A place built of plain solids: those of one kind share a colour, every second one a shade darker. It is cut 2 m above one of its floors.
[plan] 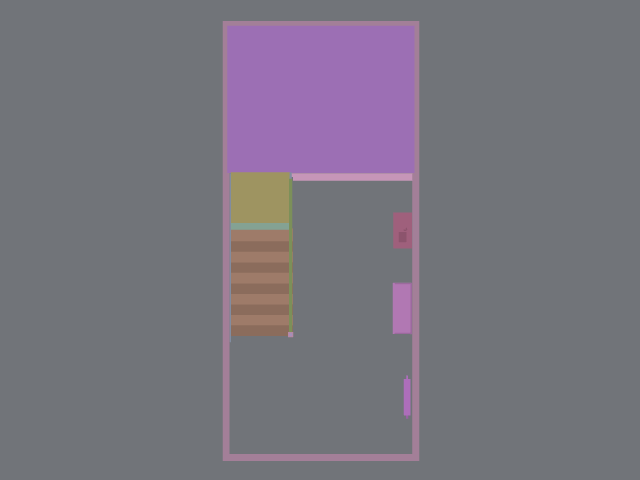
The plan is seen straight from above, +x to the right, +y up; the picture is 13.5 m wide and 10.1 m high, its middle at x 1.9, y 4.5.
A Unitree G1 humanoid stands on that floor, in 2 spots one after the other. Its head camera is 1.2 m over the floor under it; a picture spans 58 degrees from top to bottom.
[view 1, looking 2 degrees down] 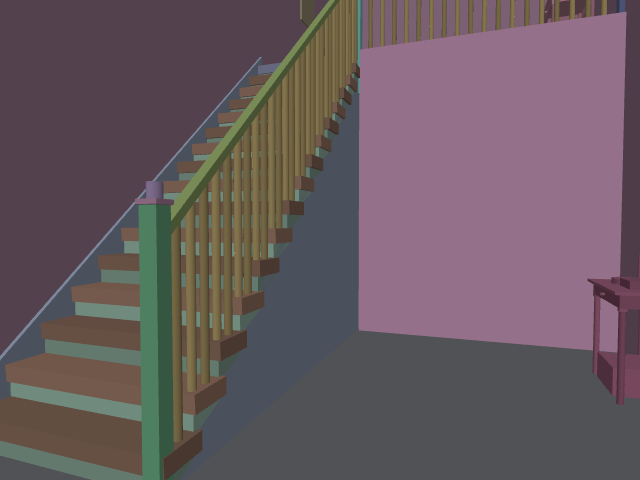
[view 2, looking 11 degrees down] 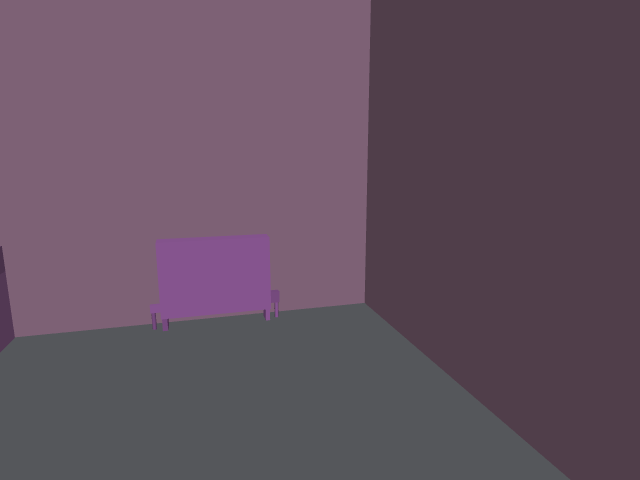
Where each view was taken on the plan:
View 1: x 2.59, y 1.00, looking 110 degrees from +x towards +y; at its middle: string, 3.75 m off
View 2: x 0.64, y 1.30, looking -16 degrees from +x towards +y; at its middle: wall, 3.39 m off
